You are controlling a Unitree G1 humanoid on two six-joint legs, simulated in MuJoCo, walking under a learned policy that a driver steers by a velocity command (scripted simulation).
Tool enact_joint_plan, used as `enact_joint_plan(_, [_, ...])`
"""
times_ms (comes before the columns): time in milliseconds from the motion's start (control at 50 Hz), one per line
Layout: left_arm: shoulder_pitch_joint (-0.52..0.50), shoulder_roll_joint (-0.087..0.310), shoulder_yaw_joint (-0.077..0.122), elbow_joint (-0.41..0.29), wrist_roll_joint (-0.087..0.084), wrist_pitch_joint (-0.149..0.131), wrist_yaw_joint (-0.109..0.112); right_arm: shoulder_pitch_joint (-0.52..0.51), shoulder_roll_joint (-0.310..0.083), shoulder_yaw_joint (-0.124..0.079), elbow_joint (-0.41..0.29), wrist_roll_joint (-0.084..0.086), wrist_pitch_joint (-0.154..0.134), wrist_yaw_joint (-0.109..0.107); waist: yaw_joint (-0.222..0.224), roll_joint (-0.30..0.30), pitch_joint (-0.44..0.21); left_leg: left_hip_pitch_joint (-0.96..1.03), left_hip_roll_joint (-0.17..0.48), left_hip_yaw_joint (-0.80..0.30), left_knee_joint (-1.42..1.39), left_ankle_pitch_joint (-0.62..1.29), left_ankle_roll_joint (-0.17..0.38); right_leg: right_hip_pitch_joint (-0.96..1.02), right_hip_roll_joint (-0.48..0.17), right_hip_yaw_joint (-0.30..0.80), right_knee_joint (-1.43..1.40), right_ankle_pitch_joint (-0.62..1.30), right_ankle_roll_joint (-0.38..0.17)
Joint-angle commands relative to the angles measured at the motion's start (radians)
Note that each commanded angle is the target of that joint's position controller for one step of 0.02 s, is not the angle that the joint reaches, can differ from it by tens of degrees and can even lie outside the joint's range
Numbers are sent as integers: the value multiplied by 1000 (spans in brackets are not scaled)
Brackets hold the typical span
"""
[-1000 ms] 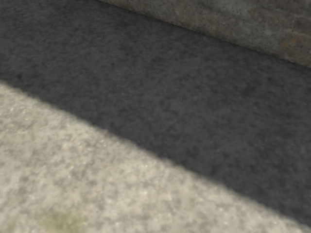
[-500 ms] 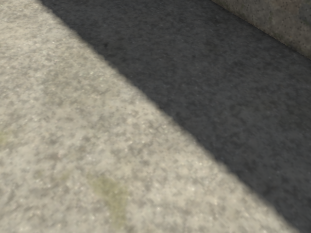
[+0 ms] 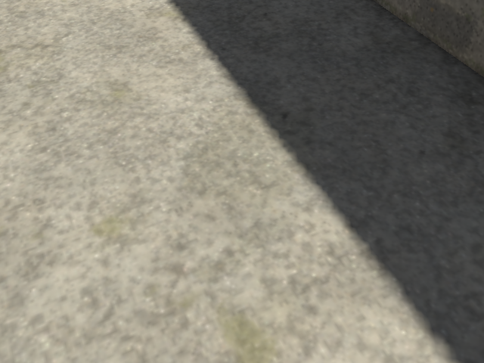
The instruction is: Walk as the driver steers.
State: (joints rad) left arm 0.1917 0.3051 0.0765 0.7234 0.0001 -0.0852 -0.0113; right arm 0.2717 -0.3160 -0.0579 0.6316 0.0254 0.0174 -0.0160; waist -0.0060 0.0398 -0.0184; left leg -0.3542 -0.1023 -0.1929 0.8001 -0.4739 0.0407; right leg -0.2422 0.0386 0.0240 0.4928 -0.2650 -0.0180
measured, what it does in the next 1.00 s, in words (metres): walks ahead, turning left: left foot, then right foot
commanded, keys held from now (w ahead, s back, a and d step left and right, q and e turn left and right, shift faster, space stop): w+q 0.82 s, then w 0.18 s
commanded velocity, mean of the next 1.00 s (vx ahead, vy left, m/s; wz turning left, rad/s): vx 0.47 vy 0.00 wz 0.57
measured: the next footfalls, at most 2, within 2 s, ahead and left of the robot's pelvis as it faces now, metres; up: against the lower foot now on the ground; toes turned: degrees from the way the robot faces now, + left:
left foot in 0.40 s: +0.32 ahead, +0.20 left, +0.00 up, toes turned +16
right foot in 0.88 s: +0.67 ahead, +0.12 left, +0.00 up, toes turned +34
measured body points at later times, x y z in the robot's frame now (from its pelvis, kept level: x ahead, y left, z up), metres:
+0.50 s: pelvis +0.23 +0.09 -0.01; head +0.27 +0.11 +0.43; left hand +0.20 +0.39 -0.13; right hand +0.49 -0.10 -0.09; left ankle +0.28 +0.19 -0.73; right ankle +0.11 -0.10 -0.63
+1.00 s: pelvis +0.52 +0.16 +0.00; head +0.54 +0.16 +0.44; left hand +0.52 +0.47 -0.09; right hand +0.73 -0.05 -0.12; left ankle +0.35 +0.20 -0.65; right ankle +0.63 +0.10 -0.73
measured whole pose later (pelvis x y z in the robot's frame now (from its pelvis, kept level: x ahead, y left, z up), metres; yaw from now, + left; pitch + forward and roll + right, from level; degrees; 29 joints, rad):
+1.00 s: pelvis +0.52 +0.16 +0.00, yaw +33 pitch +1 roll -1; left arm 0.17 0.28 0.04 0.68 0.00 -0.10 -0.03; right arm 0.35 -0.30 -0.05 0.75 0.03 -0.03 -0.01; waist -0.03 0.03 0.03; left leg -0.33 -0.07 -0.14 1.16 -0.43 0.02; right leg -0.37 0.05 -0.01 0.52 -0.17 -0.03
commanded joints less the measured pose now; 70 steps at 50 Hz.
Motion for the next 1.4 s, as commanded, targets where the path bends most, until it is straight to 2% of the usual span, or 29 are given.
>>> enact_joint_plan(20, [70, 138, 36, -34, -6, -10, 15, -85, -151, -42, -110, 0, -35, 3, 48, -199, 124, -525, 109, 21, 290, 19, -35, 270, -372, 491, -315, -423, -174])
enact_joint_plan(160, [120, 122, 18, -11, 12, -9, 29, -152, -51, -17, -124, -1, -52, 33, 79, -140, 107, -498, 169, 108, 259, 325, -87, 234, -276, 70, -347, 135, -142])
enact_joint_plan(300, [165, 187, 29, 37, -21, 9, 23, -289, -16, 5, -162, 4, -64, 81, 101, -125, 150, -317, 160, 236, -114, 404, -29, 253, -301, -111, -336, 357, -115])
enact_joint_plan(340, [163, 216, 37, 43, -26, 18, 25, -252, -56, -15, -162, 0, -60, 85, 53, -150, 92, -195, 100, 284, -154, 328, 21, 304, -311, -160, -217, 749, -95])
enact_joint_plan(380, [156, 228, 38, 41, -32, 30, 34, -8, -140, -64, -103, 3, -50, 74, -97, -147, -66, 161, 18, 311, -220, 347, 93, 244, -287, -216, 120, 1005, -57])
enact_joint_plan(400, [168, 198, 24, 22, -20, 23, 38, 164, -196, -95, -63, 9, -35, 55, -180, -92, -151, 465, 60, 199, -226, 352, 132, 21, -256, -212, 390, 795, -21])
enact_joint_plan(420, [276, 35, -29, -45, 24, 4, 22, 150, -319, -109, -63, 15, -40, 43, -47, 225, -276, 805, 361, -387, -291, 138, 311, -409, -74, -158, 778, -225, 38])
enact_joint_plan(440, [177, 113, -22, -56, -1, -31, 14, 188, -242, -86, -96, 7, -56, 46, -125, 133, -436, 827, 431, -673, -459, -5, 359, -477, -27, 77, 906, -310, 29])
enact_joint_plan(460, [63, 170, -4, -95, -42, -45, 9, 153, -187, -67, -72, -8, -72, 52, -134, 81, -266, 725, 403, -529, -501, 60, 299, -563, -70, 86, 906, -213, 14])
enact_joint_plan(480, [38, 153, -13, -108, -38, -57, 13, 98, -174, -62, -66, -4, -80, 51, -91, 17, -152, 567, 363, -411, -508, 160, 275, -546, -110, 75, 824, -126, 2])
enact_joint_plan(500, [37, 147, -12, -99, -14, -61, 19, 27, -151, -54, -73, -7, -83, 49, -45, -27, -86, 428, 323, -318, -511, 278, 256, -495, -140, 72, 745, -78, 8])
enact_joint_plan(520, [59, 154, -7, -90, -3, -52, 19, -21, -131, -45, -85, -23, -85, 46, -3, -6, -58, 327, 291, -254, -532, 370, 249, -427, -161, 81, 702, -43, 11])
enact_joint_plan(600, [67, 118, -15, -82, 21, -14, 14, -41, -126, -41, -56, -14, -93, 29, 34, 1, 1, 133, 250, -146, -589, 515, 264, -366, -158, 44, 566, 24, 70])
enact_joint_plan(700, [-157, 64, -38, -140, 17, -21, 5, 24, -153, -48, -5, -6, -82, 6, -44, 20, 53, 51, 165, -61, -569, 429, 189, -295, -82, 18, 174, 347, 94])
enact_joint_plan(780, [-232, 98, -25, -164, -4, -35, -11, 88, -156, -51, 35, 7, -73, 1, -66, 42, 49, 132, 205, -159, -500, 348, 165, -236, -49, 56, 36, 369, 73])
enact_joint_plan(860, [-95, 137, 4, -132, -3, -45, -11, 81, -127, -45, 49, -2, -57, -1, 9, 89, 4, 232, 223, -214, -344, 481, 124, -83, -43, 32, -25, 223, 2])
enact_joint_plan(880, [9, 165, 19, -117, 9, -50, -6, 90, -82, -28, 47, -10, -57, 4, 58, 64, -87, 204, 171, -167, -184, 524, 93, 98, -92, 56, -24, 223, -42])
enact_joint_plan(900, [142, 222, 31, -111, 21, -48, -2, 155, -23, -7, 37, -30, -61, 6, 77, -87, -245, 34, 85, -88, 108, 299, 46, 392, -271, 263, 17, 196, -127])
enact_joint_plan(920, [222, 259, 48, -54, 16, -33, -15, 274, 0, 4, 37, 11, -70, 5, 40, -404, -323, -283, -22, 4, 400, -115, -19, 605, -435, 741, -147, -110, -265])
enact_joint_plan(940, [203, 165, 27, -67, -9, -30, -20, 218, -101, -14, 54, 22, -71, 1, 68, -249, -219, -387, 45, -37, 503, -73, -26, 542, -424, 784, -207, -334, -238])
enact_joint_plan(960, [144, 122, 14, -72, -9, -25, -15, 92, -140, -25, 33, 17, -69, 1, 84, -150, -88, -409, 77, -3, 512, 17, -28, 415, -387, 627, -221, -284, -202])
enact_joint_plan(1000, [75, 96, 1, -69, 10, -19, -11, -16, -111, -22, 2, -12, -75, 3, 51, -77, 26, -366, 138, 39, 424, 120, -26, 216, -311, 429, -251, -38, -194])
enact_joint_plan(1060, [76, 73, -7, -46, 5, -28, -7, 10, -54, -10, 15, -11, -76, 13, 14, -141, 17, -285, 178, 87, 304, 163, -30, 148, -251, 287, -299, 139, -196])
enact_joint_plan(1140, [113, 127, 6, -11, -10, -23, -2, -102, -12, 12, -16, -25, -83, 22, 40, -113, 46, -307, 199, 126, 66, 291, -52, 139, -254, 188, -350, 248, -216])
enact_joint_plan(1220, [162, 154, 8, 23, -20, -8, 1, -227, -4, 21, -35, -16, -98, 39, 84, -113, 64, -212, 166, 168, -160, 480, -58, 124, -226, 92, -351, 288, -184])
enact_joint_plan(1300, [220, 169, 11, 62, -27, 11, 4, -312, -26, 15, -67, -5, -105, 56, 90, -120, 85, -192, 146, 169, -257, 461, -27, 211, -277, 101, -316, 321, -163])
enact_joint_plan(1340, [217, 185, 16, 72, -29, 23, 10, -288, -50, 5, -66, -6, -108, 61, 57, -128, 67, -128, 130, 182, -295, 403, 3, 255, -294, 97, -261, 429, -143])
enact_joint_plan(1380, [200, 175, 9, 69, -27, 32, 16, -84, -114, -32, -4, -15, -106, 50, -57, -108, -64, 186, 94, 217, -347, 410, 54, 203, -227, 24, -7, 659, -99])
enact_joint_plan(1400, [191, 129, -14, 40, -4, 29, 20, 98, -182, -54, 30, -25, -101, 38, -132, -26, -207, 475, 254, 44, -310, 419, 116, 20, -180, -14, 276, 454, -60])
